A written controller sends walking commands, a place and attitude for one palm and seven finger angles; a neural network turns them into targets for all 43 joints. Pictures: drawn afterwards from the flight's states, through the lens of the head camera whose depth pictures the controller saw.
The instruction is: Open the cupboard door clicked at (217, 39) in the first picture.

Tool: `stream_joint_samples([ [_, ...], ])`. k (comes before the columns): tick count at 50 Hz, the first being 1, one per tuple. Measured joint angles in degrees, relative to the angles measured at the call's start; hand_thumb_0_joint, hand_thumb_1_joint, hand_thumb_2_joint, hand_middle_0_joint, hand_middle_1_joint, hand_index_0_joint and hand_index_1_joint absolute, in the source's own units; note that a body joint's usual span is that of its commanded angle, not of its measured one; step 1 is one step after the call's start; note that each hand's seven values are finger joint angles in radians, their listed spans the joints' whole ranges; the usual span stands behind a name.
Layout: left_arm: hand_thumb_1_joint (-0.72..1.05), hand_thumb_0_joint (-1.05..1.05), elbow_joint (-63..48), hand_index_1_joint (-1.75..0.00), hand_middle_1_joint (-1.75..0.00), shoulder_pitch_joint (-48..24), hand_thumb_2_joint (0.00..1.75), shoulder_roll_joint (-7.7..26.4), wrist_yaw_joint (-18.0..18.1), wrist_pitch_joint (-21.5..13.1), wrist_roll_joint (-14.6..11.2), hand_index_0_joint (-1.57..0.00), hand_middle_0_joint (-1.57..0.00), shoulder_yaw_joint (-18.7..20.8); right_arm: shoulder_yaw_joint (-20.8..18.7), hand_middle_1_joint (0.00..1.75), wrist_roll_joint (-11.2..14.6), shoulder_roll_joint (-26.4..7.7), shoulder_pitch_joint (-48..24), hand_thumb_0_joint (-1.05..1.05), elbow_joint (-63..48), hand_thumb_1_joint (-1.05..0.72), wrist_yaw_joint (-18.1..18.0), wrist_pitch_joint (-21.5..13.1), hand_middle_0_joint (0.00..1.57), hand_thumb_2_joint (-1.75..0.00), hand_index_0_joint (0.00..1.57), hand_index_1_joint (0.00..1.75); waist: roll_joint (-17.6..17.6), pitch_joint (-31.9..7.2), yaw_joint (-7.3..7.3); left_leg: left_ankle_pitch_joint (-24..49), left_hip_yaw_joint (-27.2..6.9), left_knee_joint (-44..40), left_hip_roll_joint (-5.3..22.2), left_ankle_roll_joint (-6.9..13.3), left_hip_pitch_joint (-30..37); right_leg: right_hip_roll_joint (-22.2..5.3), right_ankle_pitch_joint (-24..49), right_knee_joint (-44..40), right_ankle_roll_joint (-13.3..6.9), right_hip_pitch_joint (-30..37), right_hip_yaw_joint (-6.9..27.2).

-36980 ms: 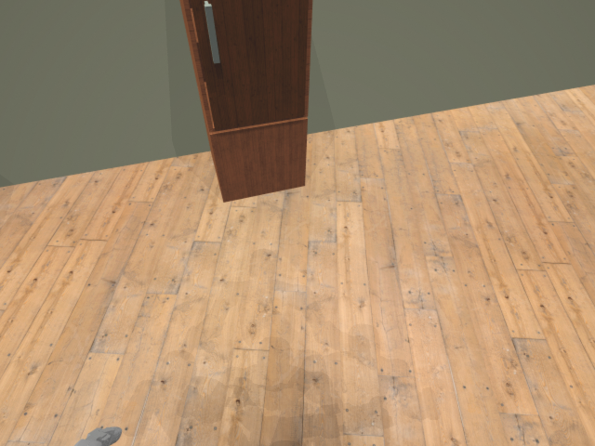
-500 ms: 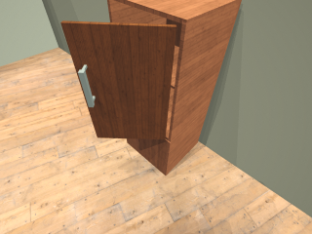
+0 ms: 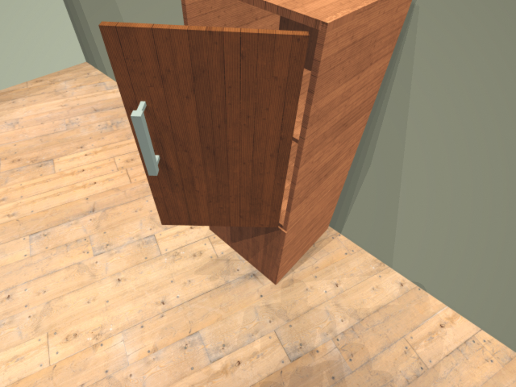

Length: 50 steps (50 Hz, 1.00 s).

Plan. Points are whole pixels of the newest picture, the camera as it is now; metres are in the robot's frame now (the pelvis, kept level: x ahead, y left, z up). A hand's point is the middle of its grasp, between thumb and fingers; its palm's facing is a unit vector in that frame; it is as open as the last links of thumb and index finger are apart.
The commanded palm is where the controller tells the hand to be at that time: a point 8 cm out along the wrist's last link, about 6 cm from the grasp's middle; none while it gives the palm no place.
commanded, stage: shuffle to correct the standing spot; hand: left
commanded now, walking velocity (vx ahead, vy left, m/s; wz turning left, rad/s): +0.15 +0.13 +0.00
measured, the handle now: (148, 140) +0.59 +0.28 +0.02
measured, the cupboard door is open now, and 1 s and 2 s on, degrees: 42 42 42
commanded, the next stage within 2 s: come to a stop and stand still in 0.16 s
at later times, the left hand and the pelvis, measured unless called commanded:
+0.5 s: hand out of the picture +0.06 +0.25 -0.18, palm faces +0.07 -0.98 -0.19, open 7.4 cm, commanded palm none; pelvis +0.06 +0.07 +0.00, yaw +2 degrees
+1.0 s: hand out of the picture +0.15 +0.27 -0.17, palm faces +0.02 -0.97 -0.23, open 7.4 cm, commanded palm none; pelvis +0.09 +0.07 +0.00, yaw +2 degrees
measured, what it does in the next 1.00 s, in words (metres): walks ahead: right foot, then left foot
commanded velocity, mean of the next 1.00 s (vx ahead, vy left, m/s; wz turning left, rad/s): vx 0.00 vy -0.02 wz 0.00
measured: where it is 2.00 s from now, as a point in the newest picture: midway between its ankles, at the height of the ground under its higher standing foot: outside the picture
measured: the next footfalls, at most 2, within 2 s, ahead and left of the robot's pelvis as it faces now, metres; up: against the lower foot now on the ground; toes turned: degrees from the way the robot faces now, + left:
right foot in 0.06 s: +0.06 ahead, -0.11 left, +0.00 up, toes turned -6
left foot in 0.34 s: +0.15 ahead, +0.19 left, +0.00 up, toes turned +6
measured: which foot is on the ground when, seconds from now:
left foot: down 0.00-0.08, up 0.10-0.32, down 0.34-1.00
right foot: up 0.00-0.04, down 0.06-0.34, up 0.36-0.58, down 0.60-1.00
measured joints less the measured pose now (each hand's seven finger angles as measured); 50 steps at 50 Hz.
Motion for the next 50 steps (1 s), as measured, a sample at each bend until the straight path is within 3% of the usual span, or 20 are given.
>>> stream_joint_samples([
  [4,0.91,0.0,-2.0,-0.3,-0.3,-2.0,0.9,-0.3,0.2,-1.9,0.1,-0.2,-0.2,0.2,0.3,0.3,0.5,0.4,0.4,0.0,0.3,-0.91,0.1,0.2,0.2,-0.89,0.2,0.3,0.7,0.0,0.42,-2.3,0.4,2.5,-0.8,-0.4,-0.3,0.0,10.5,-11.1,0.2,2.6,-1.2],
  [7,0.92,0.01,-2.3,-0.3,-0.3,-2.7,0.9,-0.4,0.6,-2.7,0.0,-0.2,-0.2,0.8,-0.2,0.3,0.2,0.3,-0.3,0.0,1.1,-0.91,0.7,1.6,0.2,-0.89,0.2,0.3,2.1,-0.3,0.77,-10.1,-0.9,15.4,0.1,-1.9,-5.1,-0.3,10.6,-10.5,1.5,3.7,-2.7],
  [10,0.92,0.01,-2.6,-0.3,-0.3,-1.9,0.9,-0.1,1.0,-3.1,0.1,-0.2,-0.2,1.2,-0.8,0.3,0.0,-0.1,-2.3,0.01,0.7,-0.91,1.3,2.5,0.2,-0.89,0.2,0.3,1.7,-0.7,1.13,-9.2,-1.7,23.1,1.8,-3.0,-10.3,-1.1,10.8,-13.9,2.5,6.4,-3.2],
  [13,0.92,0.0,-2.1,-0.3,-0.3,-1.2,0.9,0.7,0.6,-2.4,0.3,-0.2,-0.2,1.4,-1.5,0.3,0.1,-1.3,-3.9,0.02,-0.5,-0.94,1.7,2.5,0.2,-0.89,0.2,0.3,0.0,-0.7,1.24,-4.9,-1.5,16.4,3.5,-3.8,-10.8,-2.9,11.3,-15.9,3.9,8.2,-2.8],
  [16,0.91,0.0,-1.9,-0.3,-0.3,-0.4,0.9,1.5,0.1,-1.1,0.3,-0.2,-0.2,1.6,-1.8,0.3,0.3,-2.8,-4.5,0.02,-2.8,-0.94,1.9,1.2,0.2,-0.89,0.2,0.3,-1.0,-0.4,1.28,-0.2,-0.7,5.6,4.5,-4.6,-7.2,-4.5,9.0,-13.0,4.9,7.8,-1.8],
  [18,0.91,0.0,-2.2,-0.3,-0.3,-0.2,0.9,1.7,-0.1,0.2,0.1,-0.2,-0.2,1.6,-2.1,0.3,-0.1,-3.8,-4.6,0.02,-4.2,-0.93,1.3,0.1,0.2,-0.89,0.2,0.3,0.0,-0.4,0.69,5.4,-1.4,3.8,5.1,-4.2,-7.4,-4.1,3.1,-6.2,3.9,4.8,-0.9],
  [20,0.91,0.0,-2.0,-0.3,-0.3,-1.2,0.9,2.9,0.3,1.1,-0.1,-0.2,-0.2,1.7,-1.8,0.29,-0.4,-3.0,-5.5,0.01,-4.2,-0.93,0.6,0.1,0.2,-0.89,0.2,0.3,-1.5,0.2,0.4,3.3,-0.5,6.2,4.2,-3.6,-8.1,-3.4,-1.4,1.4,2.6,1.1,1.8],
  [22,0.91,0.0,-1.7,-0.3,-0.3,-2.7,0.9,3.6,0.6,1.2,-0.2,-0.2,-0.2,1.7,-1.3,0.29,-0.5,-2.0,-6.1,0.01,-3.6,-0.92,0.0,0.2,0.2,-0.89,0.2,0.3,-2.1,0.4,0.13,2.4,-0.2,4.8,3.5,-3.3,-7.4,-2.1,-1.0,5.3,2.1,-1.4,2.4],
  [29,0.91,0.0,-3.7,-0.3,-0.3,-6.0,0.9,2.5,0.1,0.8,-0.5,-0.19,-0.2,0.8,-1.2,0.3,-0.3,-1.0,-8.5,0.01,-2.2,-0.94,-1.1,1.4,0.21,-0.89,0.21,0.3,0.1,1.1,-0.24,4.7,0.4,0.0,3.5,-3.3,-5.3,1.8,6.4,-6.9,2.6,0.2,0.3],
  [32,0.92,0.0,-4.2,-0.3,-0.3,-6.6,0.9,1.7,0.4,0.5,-0.2,-0.2,-0.2,0.7,-1.6,0.3,0.2,-1.4,-9.0,0.01,-2.1,-0.94,-0.9,2.0,0.21,-0.89,0.21,0.3,1.2,1.5,-0.28,3.6,0.6,2.0,4.3,-4.0,-5.9,2.8,12.5,-11.4,1.1,1.8,0.5],
  [35,0.93,0.0,-4.0,-0.3,-0.3,-6.4,0.9,1.6,0.7,0.2,-0.3,-0.2,-0.2,0.2,-1.8,0.3,0.3,-1.4,-8.7,0.01,-1.4,-0.94,-0.9,2.8,0.21,-0.89,0.2,0.3,1.9,0.9,-1.11,0.7,-0.6,2.4,4.4,-4.5,-5.7,3.4,11.5,-12.1,-0.3,2.7,-0.3],
  [41,0.92,0.0,-6.5,-0.3,-0.3,-5.1,0.9,2.6,0.7,1.0,0.0,-0.2,-0.2,-1.1,-2.0,0.3,-0.5,-2.6,-4.8,0.0,-4.0,-0.93,-0.3,2.9,0.21,-0.89,0.2,0.3,2.6,-0.5,-2.0,1.7,-3.0,4.8,4.6,-4.5,-6.5,4.1,10.0,-11.5,-0.4,3.5,-1.6],
  [50,0.91,0.0,-8.4,-0.3,-0.3,-6.5,0.9,4.5,0.6,-0.1,-0.5,-0.2,-0.2,-0.6,-1.7,0.3,-0.1,-3.7,-3.9,0.0,-4.3,-0.91,-0.3,1.3,0.2,-0.89,0.2,0.3,1.1,-0.6,-1.39,0.5,-2.0,3.8,3.5,-3.5,-3.6,3.0,9.3,-12.2,0.9,5.9,-0.6],
])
